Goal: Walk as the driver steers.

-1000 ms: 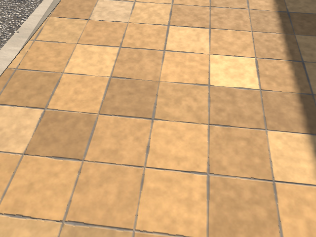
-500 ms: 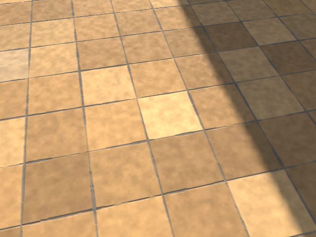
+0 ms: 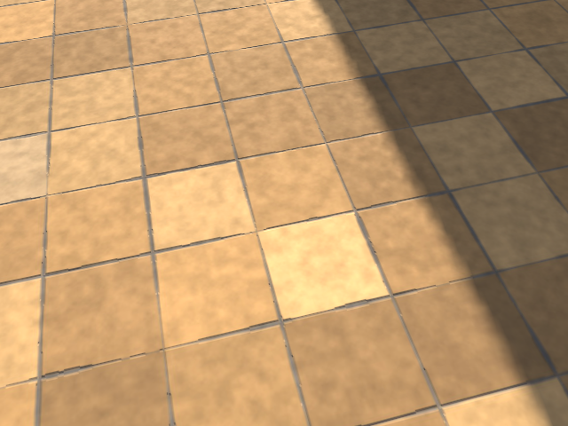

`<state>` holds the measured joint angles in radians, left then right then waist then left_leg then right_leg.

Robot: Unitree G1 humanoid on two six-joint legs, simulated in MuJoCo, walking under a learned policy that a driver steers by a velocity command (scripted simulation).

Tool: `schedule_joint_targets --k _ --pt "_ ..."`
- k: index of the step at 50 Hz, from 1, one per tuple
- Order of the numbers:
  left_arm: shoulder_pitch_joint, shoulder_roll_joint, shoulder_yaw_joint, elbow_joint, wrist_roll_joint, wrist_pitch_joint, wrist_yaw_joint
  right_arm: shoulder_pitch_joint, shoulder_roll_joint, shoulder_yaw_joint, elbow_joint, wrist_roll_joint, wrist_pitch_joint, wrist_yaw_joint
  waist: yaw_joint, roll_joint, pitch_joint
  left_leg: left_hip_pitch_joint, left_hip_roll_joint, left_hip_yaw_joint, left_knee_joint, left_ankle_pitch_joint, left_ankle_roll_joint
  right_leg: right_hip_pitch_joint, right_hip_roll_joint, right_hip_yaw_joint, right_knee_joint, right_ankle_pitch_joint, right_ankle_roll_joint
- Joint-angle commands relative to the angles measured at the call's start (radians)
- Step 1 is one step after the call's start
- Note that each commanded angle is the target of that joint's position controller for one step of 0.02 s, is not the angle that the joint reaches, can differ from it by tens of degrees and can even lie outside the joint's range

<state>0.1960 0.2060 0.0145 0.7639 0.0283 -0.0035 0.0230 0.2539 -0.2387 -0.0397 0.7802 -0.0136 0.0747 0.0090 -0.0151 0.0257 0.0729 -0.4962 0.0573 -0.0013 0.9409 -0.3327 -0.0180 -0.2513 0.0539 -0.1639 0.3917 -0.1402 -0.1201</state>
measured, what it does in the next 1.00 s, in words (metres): steps on the spot: left foot, then right foot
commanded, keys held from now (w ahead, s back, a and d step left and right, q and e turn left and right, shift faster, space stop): q+shift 0.28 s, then shift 0.02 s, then e+shift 0.48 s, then w+e+shift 0.16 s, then w+shift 0.04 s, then w+q+shift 0.02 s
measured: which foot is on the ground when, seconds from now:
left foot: up 0.00-0.16, down 0.18-0.70, up 0.72-1.00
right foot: down 0.00-0.18, up 0.20-0.66, down 0.68-1.00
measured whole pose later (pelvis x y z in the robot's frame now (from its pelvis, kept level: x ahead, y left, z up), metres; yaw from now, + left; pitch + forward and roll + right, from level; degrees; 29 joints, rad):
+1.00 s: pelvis +0.07 +0.03 +0.01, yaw -7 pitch +2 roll +1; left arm 0.35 0.32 0.08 0.73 0.01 0.02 -0.02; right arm 0.14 -0.33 -0.05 0.72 -0.04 0.02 0.02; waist 0.04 0.02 -0.01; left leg -0.47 0.00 -0.07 0.78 -0.28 -0.09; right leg -0.16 0.13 0.23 0.37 -0.23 -0.10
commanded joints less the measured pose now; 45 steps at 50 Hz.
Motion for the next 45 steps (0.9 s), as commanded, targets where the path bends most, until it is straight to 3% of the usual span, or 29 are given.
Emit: schedule_joint_targets --k 1,6,8,9,10,11,12,13,14,16,17,19,22,24,26,30,33,34,35,36,37,38,39,41,42,45 --pt "0.021 0.149 0.048 -0.06 0.004 0.005 0.009 -0.037 -0.084 -0.028 -0.089 -0.005 0.005 0.016 0.035 -0.117 -0.106 0.054 0.005 0.036 -0.06 -0.031 -0.003 0.069 -0.329 0.153 -0.138 0.101 -0.12" --pt "0.018 0.189 0.067 -0.064 0.003 0.014 0.003 -0.042 -0.086 -0.037 -0.129 0.006 0.003 0.035 0.04 -0.136 -0.123 0.129 -0.023 0.093 -0.215 -0.113 0.025 0.134 -0.383 0.104 -0.038 0.205 -0.09" --pt "0.005 0.212 0.078 -0.065 -0.009 0.017 -0.003 -0.006 -0.088 -0.041 -0.136 0.01 -0.005 0.038 0.005 -0.118 -0.133 0.237 -0.04 0.101 -0.402 -0.007 0.05 0.104 -0.373 0.042 0.06 0.186 -0.022" --pt "0.025 0.21 0.083 -0.059 -0.01 0.018 -0.008 0.031 -0.123 -0.051 -0.126 0.004 -0.012 0.031 -0.013 -0.044 -0.122 0.315 -0.027 0.019 -0.541 0.093 0.078 0.031 -0.337 0.001 0.16 0.069 0.054" --pt "0.051 0.166 0.076 -0.079 -0.005 0.023 -0.015 0.068 -0.24 -0.077 -0.126 -0.008 -0.023 0.013 -0.003 0.201 -0.101 0.418 0.185 -0.306 -0.658 0.303 0.142 -0.183 -0.22 -0.078 0.41 -0.266 0.138" --pt "-0.08 0.135 0.06 -0.159 -0.004 0.038 -0.004 0.104 -0.342 -0.108 -0.129 -0.012 -0.024 0.007 -0.051 0.308 -0.028 0.397 0.322 -0.55 -0.631 0.687 0.307 -0.408 -0.043 0.036 0.579 -0.521 0.184" --pt "-0.1 0.155 0.059 -0.155 0.005 0.048 -0.002 0.128 -0.296 -0.106 -0.127 -0.003 -0.023 -0.001 -0.055 0.114 -0.058 0.442 0.286 -0.446 -0.596 0.734 0.335 -0.433 -0.075 0.149 0.708 -0.483 0.193" --pt "-0.076 0.146 0.058 -0.144 -0.008 0.046 -0.005 0.073 -0.272 -0.098 -0.138 0.005 -0.02 -0.008 -0.021 0.078 -0.069 0.424 0.222 -0.372 -0.587 0.681 0.311 -0.425 -0.081 0.186 0.727 -0.389 0.189" --pt "-0.059 0.156 0.06 -0.134 -0.014 0.036 -0.005 -0.002 -0.25 -0.091 -0.155 0.004 -0.014 -0.013 0.013 0.06 -0.065 0.414 0.157 -0.322 -0.588 0.624 0.271 -0.421 -0.089 0.202 0.703 -0.307 0.185" --pt "0.002 0.186 0.068 -0.097 0.002 0.034 -0.01 -0.071 -0.193 -0.07 -0.18 0.015 -0.017 -0.016 0.03 0.078 -0.137 0.46 0.116 -0.243 -0.566 0.752 0.251 -0.377 -0.077 0.173 0.732 -0.237 0.186" --pt "0.025 0.184 0.067 -0.082 -0.002 0.039 -0.013 -0.06 -0.171 -0.06 -0.177 0.017 -0.022 -0.014 0.027 0.067 -0.166 0.47 0.115 -0.216 -0.56 0.807 0.247 -0.343 -0.074 0.163 0.734 -0.229 0.187" --pt "0.032 0.159 0.057 -0.068 -0.015 0.051 -0.019 -0.04 -0.14 -0.043 -0.16 0.01 -0.034 -0.015 0.019 0.054 -0.168 0.479 0.114 -0.176 -0.574 0.809 0.231 -0.294 -0.083 0.15 0.655 -0.216 0.184" --pt "0.03 0.116 0.034 -0.044 -0.018 0.067 -0.03 -0.055 -0.091 -0.008 -0.137 -0.011 -0.049 -0.027 0.003 0.082 -0.133 0.423 0.113 -0.111 -0.607 0.673 0.194 -0.137 -0.09 0.167 0.421 -0.196 0.165" --pt "0.015 0.156 0.045 -0.048 -0.022 0.072 -0.032 -0.045 -0.158 -0.022 -0.121 -0.021 -0.048 -0.032 -0.018 0.118 -0.092 0.396 0.139 -0.108 -0.594 0.631 0.201 -0.1 -0.055 0.156 0.377 -0.229 0.143" --pt "0.021 0.189 0.056 -0.057 -0.024 0.069 -0.036 -0.035 -0.198 -0.036 -0.112 -0.015 -0.037 -0.034 -0.02 0.106 -0.071 0.411 0.181 -0.129 -0.568 0.643 0.222 -0.129 -0.053 0.143 0.389 -0.279 0.126" --pt "0.037 0.166 0.055 -0.068 -0.03 0.06 -0.045 -0.073 -0.19 -0.04 -0.113 -0.01 -0.031 -0.04 -0.007 0.074 -0.051 0.424 0.225 -0.131 -0.527 0.634 0.229 -0.128 -0.062 0.119 0.351 -0.337 0.102" --pt "0.092 0.145 0.056 -0.068 -0.03 0.047 -0.046 -0.125 -0.194 -0.047 -0.113 -0.002 -0.036 -0.044 0.041 0.053 -0.072 0.387 0.198 -0.063 -0.422 0.574 0.169 -0.016 -0.044 0.112 0.148 -0.189 0.069" --pt "0.118 0.181 0.066 -0.068 -0.02 0.035 -0.041 -0.127 -0.189 -0.049 -0.116 -0.002 -0.041 -0.045 0.059 -0.022 -0.084 0.317 0.138 -0.006 -0.293 0.441 0.109 0.06 -0.083 0.237 0.028 -0.023 0.035" --pt "0.16 0.305 0.095 -0.081 -0.007 0.016 -0.036 -0.127 -0.148 -0.041 -0.151 -0.014 -0.039 -0.042 0.05 -0.225 -0.109 0.104 -0.004 0.095 -0.029 0.061 0.029 0.189 -0.315 0.6 -0.039 0.364 -0.04" --pt "0.235 0.372 0.12 -0.059 -0.022 0.017 -0.041 -0.207 -0.099 -0.023 -0.201 -0.005 -0.027 -0.048 0.086 -0.346 -0.102 -0.074 -0.171 0.012 0.121 -0.37 0.006 0.2 -0.417 0.817 -0.059 0.68 -0.216" --pt "0.232 0.338 0.12 -0.06 -0.031 0.019 -0.039 -0.173 -0.119 -0.021 -0.177 -0.014 -0.025 -0.049 0.072 -0.182 -0.104 -0.108 -0.114 -0.065 0.225 -0.327 0.0 0.231 -0.39 0.73 -0.05 0.583 -0.237" --pt "0.164 0.296 0.112 -0.073 -0.036 0.027 -0.032 -0.174 -0.124 -0.024 -0.16 -0.006 -0.03 -0.043 0.049 -0.111 -0.066 -0.12 -0.085 -0.077 0.234 -0.224 -0.001 0.193 -0.324 0.639 -0.051 0.45 -0.207" --pt "0.088 0.26 0.102 -0.09 -0.034 0.041 -0.024 -0.175 -0.139 -0.029 -0.153 0.0 -0.038 -0.04 0.019 -0.079 -0.038 -0.119 -0.063 -0.078 0.183 -0.136 -0.009 0.16 -0.253 0.573 -0.059 0.358 -0.152" --pt "0.092 0.241 0.101 -0.099 -0.033 0.048 -0.028 -0.156 -0.16 -0.033 -0.142 -0.03 -0.044 -0.012 0.036 -0.107 -0.112 -0.093 -0.052 -0.063 0.11 -0.046 -0.025 0.19 -0.174 0.578 -0.14 -0.159 -0.121" --pt "0.112 0.243 0.102 -0.097 -0.031 0.045 -0.036 -0.17 -0.157 -0.032 -0.144 -0.033 -0.044 0.002 0.051 -0.117 -0.106 -0.109 -0.057 -0.056 0.076 -0.028 -0.033 0.19 -0.167 0.614 -0.181 -0.36 -0.123" --pt "0.161 0.274 0.113 -0.082 -0.021 0.028 -0.045 -0.234 -0.148 -0.027 -0.159 -0.029 -0.06 0.015 0.081 -0.118 -0.052 -0.153 -0.066 -0.056 -0.057 0.006 -0.061 0.182 -0.167 0.678 -0.215 -0.473 -0.133"
Keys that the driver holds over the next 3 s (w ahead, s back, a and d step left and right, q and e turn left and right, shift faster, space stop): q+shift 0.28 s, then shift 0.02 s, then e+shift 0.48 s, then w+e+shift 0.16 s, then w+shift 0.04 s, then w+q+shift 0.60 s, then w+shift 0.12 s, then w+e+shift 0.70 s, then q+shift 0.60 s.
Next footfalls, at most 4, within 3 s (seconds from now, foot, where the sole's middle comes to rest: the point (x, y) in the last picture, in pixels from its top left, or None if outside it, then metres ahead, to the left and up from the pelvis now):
0.18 left None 0.02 0.13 -0.78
0.68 right None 0.06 -0.04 -0.78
1.18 left None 0.24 0.14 -0.78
1.62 right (306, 342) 0.67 -0.02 -0.78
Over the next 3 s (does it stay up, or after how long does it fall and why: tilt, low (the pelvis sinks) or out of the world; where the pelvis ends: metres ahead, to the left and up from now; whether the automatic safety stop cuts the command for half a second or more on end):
stays up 1.51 0.17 -0.02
